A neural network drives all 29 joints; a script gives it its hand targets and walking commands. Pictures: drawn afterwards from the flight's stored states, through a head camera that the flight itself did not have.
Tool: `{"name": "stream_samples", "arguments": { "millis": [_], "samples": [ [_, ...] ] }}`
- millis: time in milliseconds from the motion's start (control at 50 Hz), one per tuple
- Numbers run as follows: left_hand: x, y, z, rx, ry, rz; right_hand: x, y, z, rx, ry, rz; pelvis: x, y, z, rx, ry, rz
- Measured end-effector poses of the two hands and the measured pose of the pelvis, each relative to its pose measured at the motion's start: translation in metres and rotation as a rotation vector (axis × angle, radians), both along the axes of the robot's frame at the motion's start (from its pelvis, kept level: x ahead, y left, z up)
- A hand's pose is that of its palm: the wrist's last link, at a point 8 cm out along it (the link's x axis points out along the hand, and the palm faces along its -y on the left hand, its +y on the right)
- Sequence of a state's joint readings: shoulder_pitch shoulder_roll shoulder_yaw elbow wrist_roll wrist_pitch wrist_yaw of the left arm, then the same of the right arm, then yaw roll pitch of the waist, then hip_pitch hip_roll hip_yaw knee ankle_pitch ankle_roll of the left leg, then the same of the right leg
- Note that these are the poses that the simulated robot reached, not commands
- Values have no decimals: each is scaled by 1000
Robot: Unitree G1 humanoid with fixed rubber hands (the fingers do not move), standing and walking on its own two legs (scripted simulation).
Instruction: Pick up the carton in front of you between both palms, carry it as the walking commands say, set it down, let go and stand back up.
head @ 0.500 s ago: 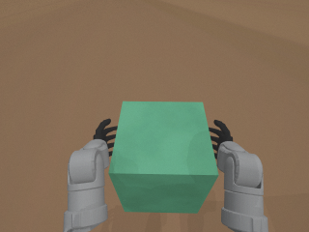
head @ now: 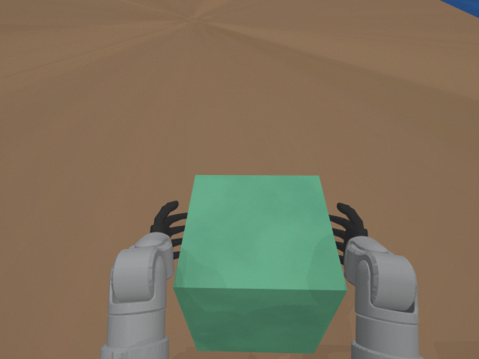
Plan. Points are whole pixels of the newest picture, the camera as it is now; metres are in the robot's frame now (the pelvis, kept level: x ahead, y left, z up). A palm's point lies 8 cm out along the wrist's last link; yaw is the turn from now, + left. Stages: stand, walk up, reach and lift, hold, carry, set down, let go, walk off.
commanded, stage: carry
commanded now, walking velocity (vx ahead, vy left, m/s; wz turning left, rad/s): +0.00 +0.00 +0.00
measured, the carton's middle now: (255, 266) +0.27 +0.00 +0.01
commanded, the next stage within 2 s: none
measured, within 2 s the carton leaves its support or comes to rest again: neither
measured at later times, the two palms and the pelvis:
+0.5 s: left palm (144, 256) +0.24 +0.17 +0.09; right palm (341, 257) +0.25 -0.13 +0.09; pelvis -0.01 +0.02 -0.01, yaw +1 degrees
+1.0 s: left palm (135, 282) +0.21 +0.18 +0.07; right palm (335, 282) +0.22 -0.12 +0.07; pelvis -0.04 +0.03 +0.00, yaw +1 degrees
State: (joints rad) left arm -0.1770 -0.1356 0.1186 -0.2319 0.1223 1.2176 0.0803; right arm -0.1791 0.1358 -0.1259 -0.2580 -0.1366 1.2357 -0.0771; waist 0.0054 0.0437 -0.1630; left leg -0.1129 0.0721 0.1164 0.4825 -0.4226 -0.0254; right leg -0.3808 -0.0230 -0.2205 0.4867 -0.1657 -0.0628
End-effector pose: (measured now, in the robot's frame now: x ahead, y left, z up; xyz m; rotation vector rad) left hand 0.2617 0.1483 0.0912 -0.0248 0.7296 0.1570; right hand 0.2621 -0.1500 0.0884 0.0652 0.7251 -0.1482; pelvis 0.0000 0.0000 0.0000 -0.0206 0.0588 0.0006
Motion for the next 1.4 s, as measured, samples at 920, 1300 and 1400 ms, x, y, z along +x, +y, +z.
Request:
{"name": "stream_samples", "arguments": {
  "millis": [920,1300,1400],
  "samples": [
    [-49,32,-18,7,12,10,-42,31,-15,-35,11,39,-37,26,-4,19,-37,17],
    [-41,36,-52,57,-14,-29,-35,35,-50,-83,-17,78,-44,29,-5,22,-39,18],
    [-31,37,-60,66,-26,-38,-25,36,-58,-91,-29,83,-46,30,-4,22,-41,18]
  ]
}}
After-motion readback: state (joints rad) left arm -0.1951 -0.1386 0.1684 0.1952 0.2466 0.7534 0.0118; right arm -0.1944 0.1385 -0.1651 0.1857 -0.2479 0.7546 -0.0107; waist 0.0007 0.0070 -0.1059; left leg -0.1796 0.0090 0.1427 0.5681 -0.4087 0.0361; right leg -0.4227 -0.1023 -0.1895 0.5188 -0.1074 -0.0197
